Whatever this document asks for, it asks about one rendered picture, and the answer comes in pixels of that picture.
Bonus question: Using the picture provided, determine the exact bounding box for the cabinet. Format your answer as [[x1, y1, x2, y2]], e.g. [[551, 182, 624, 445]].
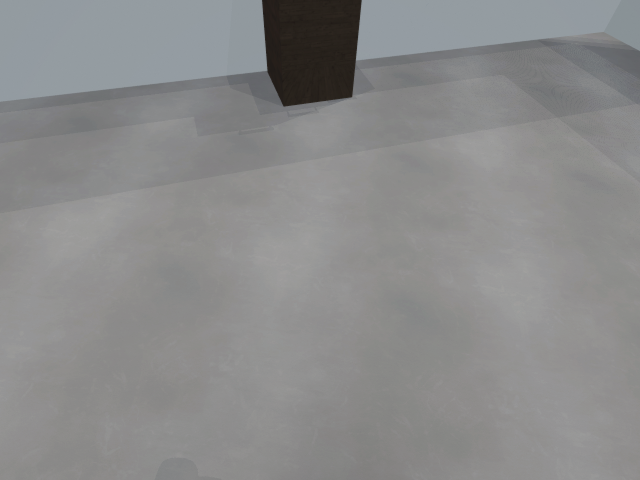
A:
[[262, 0, 362, 107]]

